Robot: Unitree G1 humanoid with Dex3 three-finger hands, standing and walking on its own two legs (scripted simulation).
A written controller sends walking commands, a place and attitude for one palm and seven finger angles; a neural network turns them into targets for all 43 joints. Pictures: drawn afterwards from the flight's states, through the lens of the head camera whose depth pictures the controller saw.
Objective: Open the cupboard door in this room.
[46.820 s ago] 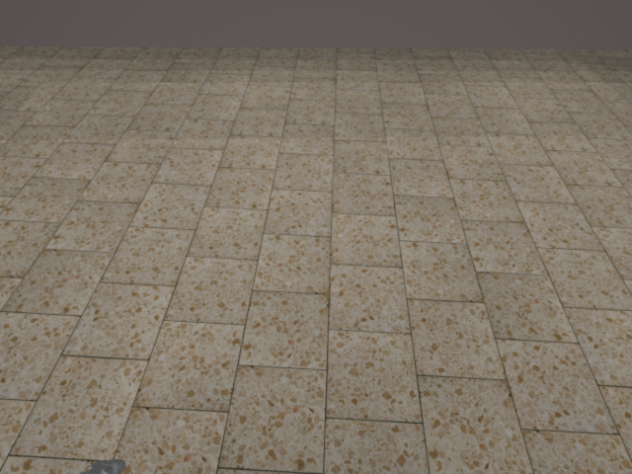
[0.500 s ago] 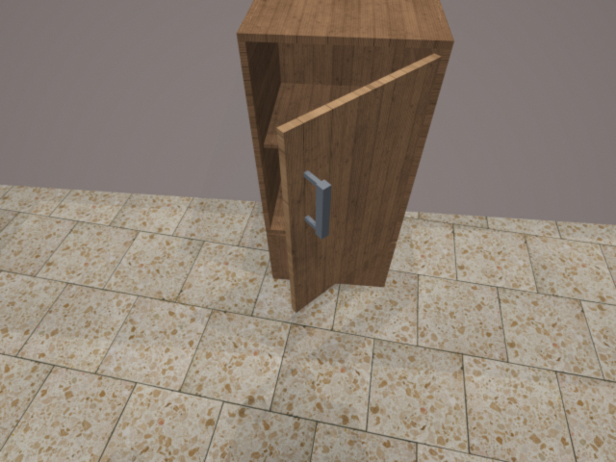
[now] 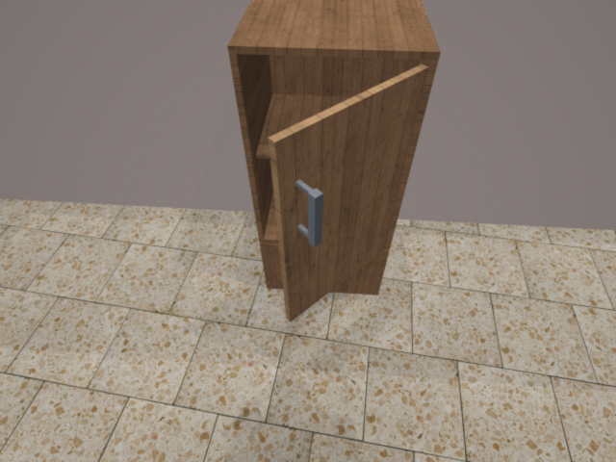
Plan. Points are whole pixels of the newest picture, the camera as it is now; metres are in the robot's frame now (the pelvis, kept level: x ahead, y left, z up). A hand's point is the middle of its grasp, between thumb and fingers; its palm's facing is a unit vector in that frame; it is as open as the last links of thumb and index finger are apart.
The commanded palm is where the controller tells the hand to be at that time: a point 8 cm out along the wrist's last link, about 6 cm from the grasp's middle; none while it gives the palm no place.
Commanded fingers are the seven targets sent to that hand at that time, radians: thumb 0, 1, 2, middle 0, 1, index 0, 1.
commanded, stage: look to check the result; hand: left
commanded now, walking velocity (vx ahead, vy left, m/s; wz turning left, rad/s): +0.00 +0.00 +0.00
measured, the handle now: (308, 214) +0.55 +0.03 -0.04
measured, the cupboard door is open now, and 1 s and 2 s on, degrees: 45 45 45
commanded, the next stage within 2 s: walk to a spot facing it in 0.50 s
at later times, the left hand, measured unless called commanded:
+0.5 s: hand out of the picture -0.01 +0.14 -0.17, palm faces +0.05 -0.98 -0.17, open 7.3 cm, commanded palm none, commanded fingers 0.00 0.90 0.90 -0.20 -0.30 -0.20 -0.30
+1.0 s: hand out of the picture +0.04 +0.17 -0.18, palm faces -0.06 -0.97 -0.22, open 7.3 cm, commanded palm none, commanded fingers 0.00 0.90 0.90 -0.20 -0.30 -0.20 -0.30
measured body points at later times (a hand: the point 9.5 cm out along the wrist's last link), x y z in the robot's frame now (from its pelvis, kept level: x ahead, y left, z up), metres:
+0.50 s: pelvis +0.02 -0.02 +0.00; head +0.03 -0.02 +0.45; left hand -0.01 +0.19 -0.16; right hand +0.00 -0.23 -0.17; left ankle +0.05 +0.11 -0.74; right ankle -0.04 -0.10 -0.74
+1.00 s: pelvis +0.02 -0.02 -0.01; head +0.05 -0.03 +0.44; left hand +0.05 +0.22 -0.17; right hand +0.02 -0.26 -0.17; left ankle +0.05 +0.11 -0.74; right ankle -0.04 -0.10 -0.73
